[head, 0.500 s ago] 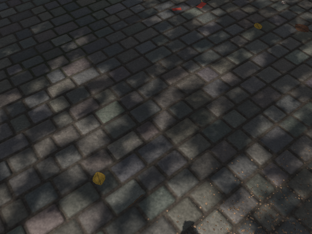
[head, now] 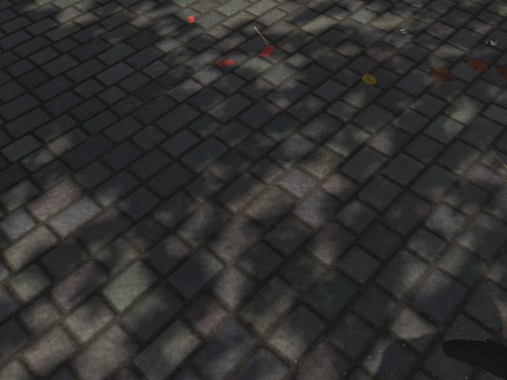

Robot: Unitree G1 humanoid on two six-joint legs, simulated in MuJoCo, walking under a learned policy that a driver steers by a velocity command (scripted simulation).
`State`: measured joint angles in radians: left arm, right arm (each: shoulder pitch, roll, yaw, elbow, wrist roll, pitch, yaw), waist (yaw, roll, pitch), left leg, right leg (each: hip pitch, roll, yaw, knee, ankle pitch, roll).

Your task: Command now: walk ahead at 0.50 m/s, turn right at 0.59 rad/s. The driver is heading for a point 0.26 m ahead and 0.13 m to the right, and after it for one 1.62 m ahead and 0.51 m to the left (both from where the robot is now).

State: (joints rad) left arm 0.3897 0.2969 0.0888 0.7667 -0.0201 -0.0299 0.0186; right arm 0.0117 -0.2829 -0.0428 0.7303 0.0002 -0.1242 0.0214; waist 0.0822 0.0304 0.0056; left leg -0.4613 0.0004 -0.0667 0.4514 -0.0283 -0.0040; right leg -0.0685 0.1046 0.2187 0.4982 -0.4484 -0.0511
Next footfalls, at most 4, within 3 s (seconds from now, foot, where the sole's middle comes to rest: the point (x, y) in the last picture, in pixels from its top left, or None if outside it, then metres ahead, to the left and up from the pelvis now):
0.42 right None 0.33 -0.15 -0.76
0.80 left None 0.27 0.11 -0.76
1.30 right None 0.34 -0.10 -0.76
1.68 left None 0.21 0.13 -0.76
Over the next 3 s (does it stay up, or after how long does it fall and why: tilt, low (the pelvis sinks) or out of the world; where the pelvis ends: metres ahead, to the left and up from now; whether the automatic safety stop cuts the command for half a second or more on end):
stays up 0.73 0.26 0.02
